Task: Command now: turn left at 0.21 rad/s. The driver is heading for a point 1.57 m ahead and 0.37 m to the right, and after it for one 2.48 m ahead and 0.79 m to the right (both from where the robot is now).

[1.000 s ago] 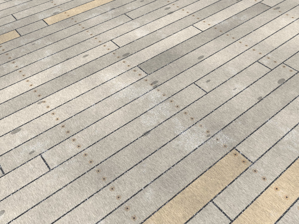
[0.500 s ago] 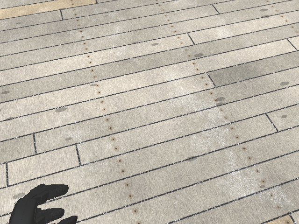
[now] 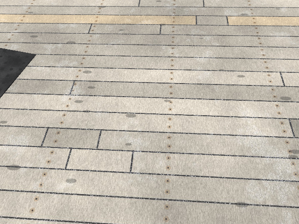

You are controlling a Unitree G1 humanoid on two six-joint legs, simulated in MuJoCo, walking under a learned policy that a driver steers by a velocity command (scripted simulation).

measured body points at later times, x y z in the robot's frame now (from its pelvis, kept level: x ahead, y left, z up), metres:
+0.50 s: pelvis +0.09 -0.03 -0.01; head +0.11 -0.04 +0.44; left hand +0.28 +0.23 -0.09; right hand +0.12 -0.32 -0.14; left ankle -0.02 +0.13 -0.73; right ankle +0.16 -0.14 -0.74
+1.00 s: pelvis +0.25 +0.00 +0.00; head +0.26 +0.02 +0.45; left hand +0.28 +0.30 -0.13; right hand +0.44 -0.25 -0.07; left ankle +0.29 +0.13 -0.74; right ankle +0.16 -0.14 -0.74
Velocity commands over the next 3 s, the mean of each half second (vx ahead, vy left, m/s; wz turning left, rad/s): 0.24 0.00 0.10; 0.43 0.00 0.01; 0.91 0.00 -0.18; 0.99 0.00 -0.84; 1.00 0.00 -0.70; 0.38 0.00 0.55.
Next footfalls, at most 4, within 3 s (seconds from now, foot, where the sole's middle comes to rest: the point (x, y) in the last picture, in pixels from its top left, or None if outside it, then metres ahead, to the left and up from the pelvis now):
0.10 left None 0.01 0.14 -0.78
0.46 right None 0.20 -0.14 -0.78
1.02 left None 0.33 0.14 -0.78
1.50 right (176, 150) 0.83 -0.05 -0.78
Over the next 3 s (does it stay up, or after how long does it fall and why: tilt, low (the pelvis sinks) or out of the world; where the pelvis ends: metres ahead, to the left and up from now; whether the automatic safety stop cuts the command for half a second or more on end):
stays up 1.59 -0.50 -0.02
